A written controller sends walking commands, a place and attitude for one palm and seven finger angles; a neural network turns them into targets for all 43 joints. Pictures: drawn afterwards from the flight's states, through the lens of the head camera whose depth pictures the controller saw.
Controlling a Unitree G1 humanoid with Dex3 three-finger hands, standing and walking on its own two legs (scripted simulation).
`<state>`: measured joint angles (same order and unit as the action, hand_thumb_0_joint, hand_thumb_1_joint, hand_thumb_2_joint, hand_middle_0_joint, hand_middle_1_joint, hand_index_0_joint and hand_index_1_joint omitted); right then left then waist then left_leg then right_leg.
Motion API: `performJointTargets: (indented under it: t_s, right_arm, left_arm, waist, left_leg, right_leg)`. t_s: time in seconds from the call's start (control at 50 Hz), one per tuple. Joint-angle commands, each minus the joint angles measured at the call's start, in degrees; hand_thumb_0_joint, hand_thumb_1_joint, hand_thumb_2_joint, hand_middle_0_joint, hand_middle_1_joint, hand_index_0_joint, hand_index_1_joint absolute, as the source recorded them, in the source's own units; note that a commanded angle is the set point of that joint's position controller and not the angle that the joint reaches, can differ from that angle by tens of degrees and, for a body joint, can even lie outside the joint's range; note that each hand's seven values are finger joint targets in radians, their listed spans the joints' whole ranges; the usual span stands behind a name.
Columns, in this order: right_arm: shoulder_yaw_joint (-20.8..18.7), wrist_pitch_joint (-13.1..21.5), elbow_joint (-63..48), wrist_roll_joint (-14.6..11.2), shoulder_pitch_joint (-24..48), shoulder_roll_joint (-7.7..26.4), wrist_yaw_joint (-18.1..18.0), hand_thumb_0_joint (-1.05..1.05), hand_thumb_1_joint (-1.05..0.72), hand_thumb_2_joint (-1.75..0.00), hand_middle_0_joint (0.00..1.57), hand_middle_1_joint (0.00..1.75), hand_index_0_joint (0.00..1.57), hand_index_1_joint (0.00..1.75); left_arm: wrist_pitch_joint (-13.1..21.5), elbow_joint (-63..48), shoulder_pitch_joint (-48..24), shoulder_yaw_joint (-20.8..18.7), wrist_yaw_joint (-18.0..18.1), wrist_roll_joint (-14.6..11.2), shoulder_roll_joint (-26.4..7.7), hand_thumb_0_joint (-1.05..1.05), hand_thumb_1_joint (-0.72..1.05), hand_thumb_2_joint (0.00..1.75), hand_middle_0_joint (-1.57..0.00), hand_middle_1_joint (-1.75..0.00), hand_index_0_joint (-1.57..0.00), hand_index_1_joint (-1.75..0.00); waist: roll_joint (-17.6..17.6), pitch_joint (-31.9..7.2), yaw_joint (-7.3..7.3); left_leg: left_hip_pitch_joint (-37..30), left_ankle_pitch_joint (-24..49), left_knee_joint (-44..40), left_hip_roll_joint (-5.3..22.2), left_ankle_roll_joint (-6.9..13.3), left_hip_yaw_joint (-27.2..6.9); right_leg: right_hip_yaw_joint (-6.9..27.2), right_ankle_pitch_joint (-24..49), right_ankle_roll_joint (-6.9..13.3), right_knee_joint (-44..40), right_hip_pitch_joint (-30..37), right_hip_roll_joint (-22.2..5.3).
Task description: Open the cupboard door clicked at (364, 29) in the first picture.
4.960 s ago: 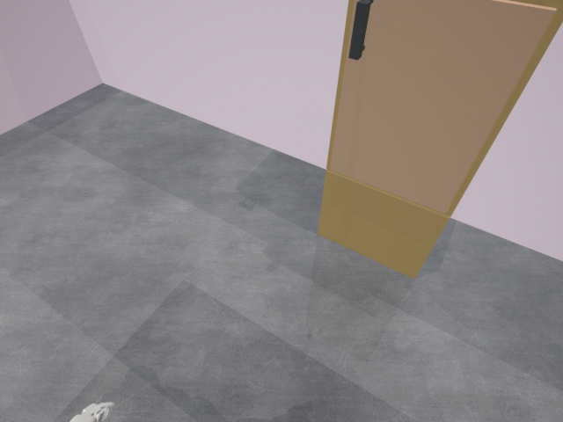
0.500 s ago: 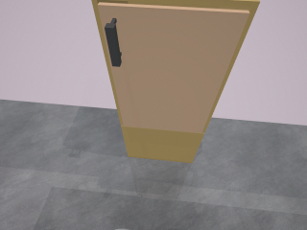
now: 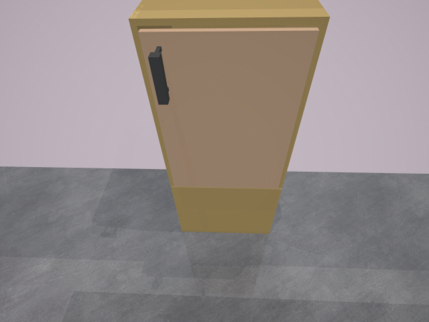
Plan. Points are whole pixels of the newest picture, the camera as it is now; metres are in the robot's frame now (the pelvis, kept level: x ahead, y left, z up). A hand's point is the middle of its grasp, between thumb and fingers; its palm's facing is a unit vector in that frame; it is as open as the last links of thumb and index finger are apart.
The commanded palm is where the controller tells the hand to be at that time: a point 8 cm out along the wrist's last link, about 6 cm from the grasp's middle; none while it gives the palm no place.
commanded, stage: come to a stop and stand still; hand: left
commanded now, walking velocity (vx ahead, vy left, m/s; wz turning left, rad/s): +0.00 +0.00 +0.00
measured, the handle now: (161, 75) +0.63 +0.17 +0.15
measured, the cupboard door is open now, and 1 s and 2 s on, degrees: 0 0 0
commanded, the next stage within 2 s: look again from close up in 0.36 s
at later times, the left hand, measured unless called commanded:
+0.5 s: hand out of the picture -0.04 +0.14 -0.18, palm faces +0.03 -0.99 -0.17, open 7.4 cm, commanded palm none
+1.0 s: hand out of the picture +0.03 +0.19 -0.18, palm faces +0.02 -0.98 -0.22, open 7.4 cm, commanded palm none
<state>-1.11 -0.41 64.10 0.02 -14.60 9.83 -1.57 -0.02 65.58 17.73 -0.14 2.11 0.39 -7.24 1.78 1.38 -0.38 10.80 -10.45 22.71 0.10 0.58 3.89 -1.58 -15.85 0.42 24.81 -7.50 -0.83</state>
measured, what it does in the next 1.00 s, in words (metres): stands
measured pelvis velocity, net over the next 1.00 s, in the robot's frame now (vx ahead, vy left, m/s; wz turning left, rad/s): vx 0.02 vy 0.01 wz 0.00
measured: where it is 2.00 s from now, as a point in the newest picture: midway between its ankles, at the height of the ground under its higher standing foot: outside the picture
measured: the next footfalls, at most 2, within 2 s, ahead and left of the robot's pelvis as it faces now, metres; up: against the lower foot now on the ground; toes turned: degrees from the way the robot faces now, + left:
left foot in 1.60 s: +0.15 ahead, +0.07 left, +0.00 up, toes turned +0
right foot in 1.98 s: +0.10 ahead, -0.15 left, +0.00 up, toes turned -1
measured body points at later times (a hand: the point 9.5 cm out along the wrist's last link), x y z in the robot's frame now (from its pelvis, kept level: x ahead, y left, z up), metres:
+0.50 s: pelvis -0.02 -0.01 +0.00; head -0.01 -0.01 +0.45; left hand -0.04 +0.20 -0.16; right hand -0.06 -0.21 -0.17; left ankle +0.02 +0.11 -0.74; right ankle -0.03 -0.11 -0.74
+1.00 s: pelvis +0.02 +0.01 -0.01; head +0.03 +0.01 +0.44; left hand +0.03 +0.24 -0.16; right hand +0.04 -0.22 -0.16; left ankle +0.02 +0.11 -0.74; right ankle -0.03 -0.11 -0.74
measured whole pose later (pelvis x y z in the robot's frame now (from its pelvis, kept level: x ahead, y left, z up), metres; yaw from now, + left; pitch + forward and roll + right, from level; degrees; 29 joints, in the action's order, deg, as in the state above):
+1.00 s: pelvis +0.02 +0.01 -0.01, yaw +0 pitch +0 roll +0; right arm 0.4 1.6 61.8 0.6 -14.9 9.9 -1.3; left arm 1.1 61.3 16.0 -0.1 2.2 0.9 -9.5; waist -0.1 0.6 -0.2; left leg 14.1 -14.9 28.7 -0.7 1.8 4.0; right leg -1.2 -19.3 -0.6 29.3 -10.0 -1.7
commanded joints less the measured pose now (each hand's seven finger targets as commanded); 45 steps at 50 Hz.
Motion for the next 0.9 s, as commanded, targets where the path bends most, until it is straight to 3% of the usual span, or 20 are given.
performJointTargets:
  t_s: [0.0,0.1,0.16,0.32,0.42,0.44,0.46,0.48,0.5,0.52,0.6,0.64,0.7,0.76,0.88]
  right_arm:
    - [-0.1,0.8,-0.2,0.4,-3.2,3.5,-0.2,0.00,-0.90,-0.90,0.20,0.30,0.20,0.30]
    - [0.1,0.2,1.1,0.7,-5.1,2.4,-0.2,0.00,-0.90,-0.90,0.20,0.30,0.20,0.30]
    - [0.1,0.1,1.5,0.8,-6.3,1.7,-0.3,0.00,-0.90,-0.90,0.20,0.30,0.20,0.30]
    - [-0.1,0.5,1.9,0.8,-8.3,0.9,-0.5,0.00,-0.90,-0.90,0.20,0.30,0.20,0.30]
    - [-0.1,0.9,1.9,0.6,-8.5,0.7,-0.7,0.00,-0.90,-0.90,0.20,0.30,0.20,0.30]
    - [0.4,2.1,-2.5,0.6,-1.0,2.9,0.4,0.00,-0.90,-0.90,0.20,0.30,0.20,0.30]
    - [0.3,1.3,-4.0,0.7,-5.3,0.5,0.8,0.00,-0.90,-0.90,0.20,0.30,0.20,0.30]
    - [0.1,1.1,-3.1,1.1,-7.0,0.5,0.9,0.00,-0.90,-0.90,0.20,0.30,0.20,0.30]
    - [0.2,1.2,-2.8,1.2,-8.9,0.8,1.1,0.00,-0.90,-0.90,0.20,0.30,0.20,0.30]
    - [0.3,1.4,-3.3,1.5,-9.8,0.9,1.2,0.00,-0.90,-0.90,0.20,0.30,0.20,0.30]
    - [0.4,2.3,-4.8,1.1,-7.8,2.5,0.5,0.00,-0.90,-0.90,0.20,0.30,0.20,0.30]
    - [0.5,2.6,-5.4,1.1,-6.6,3.0,0.4,0.00,-0.90,-0.90,0.20,0.30,0.20,0.30]
    - [0.5,2.6,-5.0,0.9,-6.2,3.7,0.2,0.00,-0.90,-0.90,0.20,0.30,0.20,0.30]
    - [0.4,2.8,-4.7,0.9,-5.6,4.4,0.2,0.00,-0.90,-0.90,0.20,0.30,0.20,0.30]
    - [0.3,3.2,-4.5,0.8,-4.1,5.5,-0.1,0.00,-0.90,-0.90,0.20,0.30,0.20,0.30]
  left_arm:
    - [0.9,-1.5,1.5,-0.6,0.4,-0.1,-5.8,0.00,0.90,0.90,-0.20,-0.30,-0.20,-0.30]
    - [0.4,-1.2,2.4,-0.7,0.3,-0.1,-5.6,0.00,0.90,0.90,-0.20,-0.30,-0.20,-0.30]
    - [0.3,-1.2,2.7,-0.9,0.3,-0.1,-5.4,0.00,0.90,0.90,-0.20,-0.30,-0.20,-0.30]
    - [0.5,-1.3,3.6,-1.1,0.3,-0.1,-4.3,0.00,0.90,0.90,-0.20,-0.30,-0.20,-0.30]
    - [0.8,-0.8,4.6,-0.9,0.3,-0.1,-3.5,0.00,0.90,0.90,-0.20,-0.30,-0.20,-0.30]
    - [2.6,-0.6,7.5,-0.1,2.2,1.3,-5.4,0.00,0.90,0.90,-0.20,-0.30,-0.20,-0.30]
    - [3.0,-3.6,4.1,-0.6,1.7,0.8,-8.0,0.00,0.90,0.90,-0.20,-0.30,-0.20,-0.30]
    - [2.7,-4.9,1.8,-0.9,1.3,0.9,-7.6,0.00,0.90,0.90,-0.20,-0.30,-0.20,-0.30]
    - [2.8,-5.1,1.8,-0.7,1.2,0.7,-7.3,0.00,0.90,0.90,-0.20,-0.30,-0.20,-0.30]
    - [3.0,-5.5,1.9,-0.9,1.0,0.7,-6.8,0.00,0.90,0.90,-0.20,-0.30,-0.20,-0.30]
    - [2.3,-5.1,4.2,-0.5,0.6,0.5,-4.6,0.00,0.90,0.90,-0.20,-0.30,-0.20,-0.30]
    - [2.2,-5.0,4.5,-0.5,0.4,0.6,-4.7,0.00,0.90,0.90,-0.20,-0.30,-0.20,-0.30]
    - [2.1,-5.1,4.3,-0.4,0.4,0.6,-4.9,0.00,0.90,0.90,-0.20,-0.30,-0.20,-0.30]
    - [1.9,-5.5,3.8,-0.7,0.4,0.6,-5.9,0.00,0.90,0.90,-0.20,-0.30,-0.20,-0.30]
    - [2.0,-5.8,3.2,-1.0,0.4,0.6,-7.5,0.00,0.90,0.90,-0.20,-0.30,-0.20,-0.30]
  waist:
    - [-4.8,4.1,-0.18]
    - [-2.7,7.7,-0.03]
    - [-2.3,7.2,-0.05]
    - [-2.4,5.1,-0.03]
    - [-2.0,3.9,0.21]
    - [-2.4,6.4,2.68]
    - [-2.8,2.3,-1.70]
    - [-0.9,3.7,-2.37]
    - [-1.8,2.5,-2.88]
    - [1.0,1.0,-2.67]
    - [1.5,1.5,-0.44]
    - [0.3,2.4,0.38]
    - [-3.8,3.6,0.26]
    - [-1.8,3.5,0.51]
    - [-2.6,-0.5,0.59]
  left_leg:
    - [-2.4,3.3,-4.0,5.6,0.3,-5.3]
    - [0.2,-2.9,-4.4,4.7,0.0,-5.1]
    - [0.7,-4.0,-4.0,4.7,0.0,-5.0]
    - [0.9,-3.5,-3.3,5.1,0.1,-5.4]
    - [0.2,-1.1,-3.6,5.6,0.3,-5.6]
    - [6.2,1.2,8.8,5.2,-1.3,-4.3]
    - [4.2,-7.3,9.2,3.6,-0.9,-4.2]
    - [3.3,-6.9,8.7,3.1,-0.5,-3.9]
    - [3.7,-5.2,8.5,3.4,-0.3,-3.9]
    - [3.4,-3.3,7.3,3.4,0.1,-4.4]
    - [7.7,-4.9,1.0,5.7,2.1,-8.6]
    - [8.4,-2.7,0.0,5.9,2.5,-9.1]
    - [6.9,-1.3,-0.2,5.7,2.5,-8.4]
    - [5.8,1.2,-0.8,5.8,2.6,-8.2]
    - [1.4,9.9,1.2,5.8,2.6,-6.7]
  right_leg:
    - [6.0,3.8,1.0,-8.0,-6.3,-6.0]
    - [6.6,-5.2,1.3,-10.1,-9.2,-5.6]
    - [6.8,-7.2,1.4,-10.3,-9.6,-5.5]
    - [6.5,-6.1,1.7,-9.2,-9.2,-5.0]
    - [6.0,-1.4,1.6,-8.1,-7.8,-4.8]
    - [8.5,15.2,1.4,-7.5,-8.0,-7.3]
    - [10.7,-3.3,3.4,-10.0,-10.3,-10.3]
    - [9.6,-12.9,4.4,-9.3,-13.8,-8.8]
    - [8.3,-12.7,4.5,-7.8,-13.8,-7.2]
    - [6.0,-9.3,4.3,-5.0,-12.5,-6.4]
    - [3.8,-4.4,3.1,0.3,-8.2,-2.9]
    - [3.3,-1.3,2.6,1.2,-6.9,-3.0]
    - [3.6,0.5,2.1,0.4,-7.6,-3.4]
    - [3.2,2.1,1.8,0.7,-7.1,-3.6]
    - [3.6,9.0,1.5,0.7,-4.7,-4.5]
